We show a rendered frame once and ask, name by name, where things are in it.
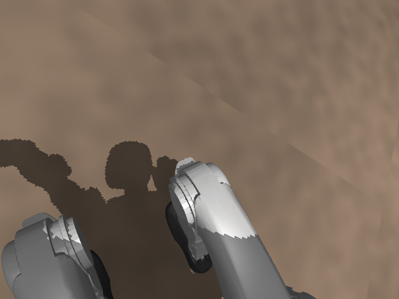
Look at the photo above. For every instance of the right robot hand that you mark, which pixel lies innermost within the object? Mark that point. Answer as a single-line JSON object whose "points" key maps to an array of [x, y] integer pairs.
{"points": [[298, 295]]}

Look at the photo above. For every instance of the left robot foot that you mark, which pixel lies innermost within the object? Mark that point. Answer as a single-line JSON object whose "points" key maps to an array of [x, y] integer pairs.
{"points": [[102, 275]]}

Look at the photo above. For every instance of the right robot foot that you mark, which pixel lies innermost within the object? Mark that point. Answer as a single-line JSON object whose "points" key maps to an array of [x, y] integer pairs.
{"points": [[199, 266]]}

